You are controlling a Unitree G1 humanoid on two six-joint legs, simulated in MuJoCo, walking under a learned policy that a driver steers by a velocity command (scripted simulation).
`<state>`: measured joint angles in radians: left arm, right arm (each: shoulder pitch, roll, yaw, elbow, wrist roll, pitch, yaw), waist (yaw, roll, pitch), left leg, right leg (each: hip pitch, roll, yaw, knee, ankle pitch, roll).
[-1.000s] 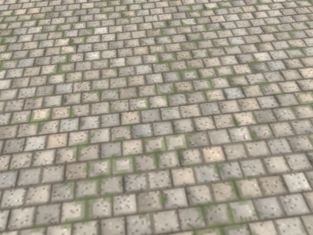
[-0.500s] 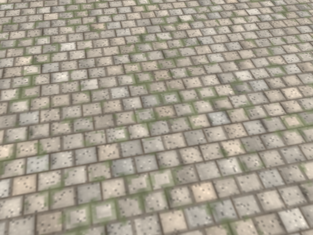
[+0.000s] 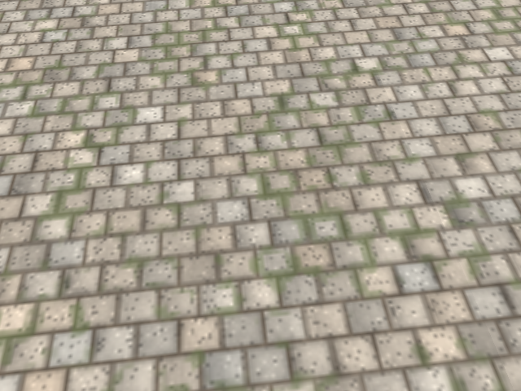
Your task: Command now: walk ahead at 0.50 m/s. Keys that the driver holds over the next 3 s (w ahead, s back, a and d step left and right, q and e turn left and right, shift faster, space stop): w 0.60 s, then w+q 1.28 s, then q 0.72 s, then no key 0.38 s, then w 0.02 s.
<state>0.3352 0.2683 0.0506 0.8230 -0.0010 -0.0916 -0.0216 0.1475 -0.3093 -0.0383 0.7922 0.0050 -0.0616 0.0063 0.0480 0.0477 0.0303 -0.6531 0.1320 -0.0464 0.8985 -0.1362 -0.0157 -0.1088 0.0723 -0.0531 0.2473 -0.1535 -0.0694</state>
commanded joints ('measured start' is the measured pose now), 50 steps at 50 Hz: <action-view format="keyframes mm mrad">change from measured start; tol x32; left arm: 1 -50 165 37 -57 -6 -13 13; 50 -170 118 42 -7 16 -35 16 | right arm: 1 -47 -31 -2 -59 -2 -13 6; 50 140 -28 -48 -23 21 45 -16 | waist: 1 -16 -97 22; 14 -159 213 -406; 50 -60 -121 7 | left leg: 1 46 -9 18 -190 186 -10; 11 337 -117 82 -423 71 101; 14 1039 251 -695 -590 -208 345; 20 501 91 -213 -733 42 245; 38 652 56 -78 -424 465 156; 41 -34 -152 -90 348 -448 45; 50 -4 26 -60 160 -58 21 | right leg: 1 -64 -237 119 -143 182 -148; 11 148 -281 94 200 518 -64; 15 -645 -80 174 1054 -388 35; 35 -508 -139 93 234 159 54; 38 -137 -92 48 192 117 1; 40 544 -478 599 192 -61 -199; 50 -47 -351 91 -133 128 -123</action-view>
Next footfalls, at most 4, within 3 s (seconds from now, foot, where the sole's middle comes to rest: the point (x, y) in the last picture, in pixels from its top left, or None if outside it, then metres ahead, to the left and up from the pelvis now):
0.24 left None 0.32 0.16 -0.78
0.78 right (319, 341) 0.62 -0.08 -0.78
1.30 left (211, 268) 0.84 0.24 -0.78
1.80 right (233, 179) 1.19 0.20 -0.78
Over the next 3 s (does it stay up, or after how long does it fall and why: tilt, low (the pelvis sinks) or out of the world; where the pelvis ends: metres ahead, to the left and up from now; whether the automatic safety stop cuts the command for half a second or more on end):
stays up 1.19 0.38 -0.01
